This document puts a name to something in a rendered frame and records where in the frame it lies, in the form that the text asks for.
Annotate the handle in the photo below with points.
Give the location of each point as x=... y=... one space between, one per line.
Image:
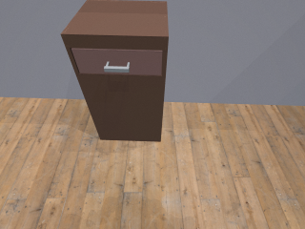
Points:
x=116 y=69

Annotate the drawer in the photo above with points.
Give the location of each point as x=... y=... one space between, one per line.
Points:
x=142 y=62

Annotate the cabinet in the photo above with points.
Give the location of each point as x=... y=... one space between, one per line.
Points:
x=124 y=107

